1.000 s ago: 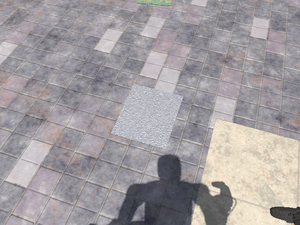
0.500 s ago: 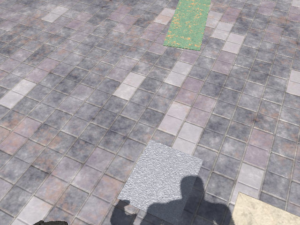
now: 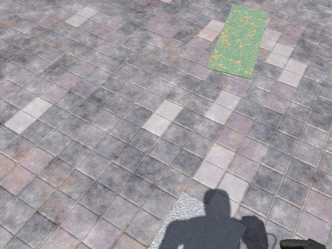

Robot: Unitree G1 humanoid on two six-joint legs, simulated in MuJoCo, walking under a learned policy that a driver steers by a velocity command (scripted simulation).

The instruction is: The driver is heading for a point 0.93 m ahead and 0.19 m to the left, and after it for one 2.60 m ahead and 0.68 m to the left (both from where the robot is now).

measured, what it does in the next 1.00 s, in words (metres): walks ahead: right foot, then right foot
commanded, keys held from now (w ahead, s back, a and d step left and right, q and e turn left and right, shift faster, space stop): no key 0.24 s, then w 0.62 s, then w+q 0.14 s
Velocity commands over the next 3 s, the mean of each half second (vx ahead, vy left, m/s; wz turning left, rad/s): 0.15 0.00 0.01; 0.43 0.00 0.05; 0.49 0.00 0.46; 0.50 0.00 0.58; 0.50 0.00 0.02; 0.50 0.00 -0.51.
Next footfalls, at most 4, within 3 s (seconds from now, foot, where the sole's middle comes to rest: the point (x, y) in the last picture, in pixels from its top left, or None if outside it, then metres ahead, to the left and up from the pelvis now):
0.18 right None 0.08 -0.15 -0.76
0.92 right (216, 248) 0.47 -0.16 -0.77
1.48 left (149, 183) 0.73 0.12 -0.77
1.96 right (165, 120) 1.09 0.07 -0.77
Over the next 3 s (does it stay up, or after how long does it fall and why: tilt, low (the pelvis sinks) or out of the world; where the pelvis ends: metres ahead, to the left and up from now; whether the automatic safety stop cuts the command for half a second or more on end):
stays up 1.34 0.33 -0.01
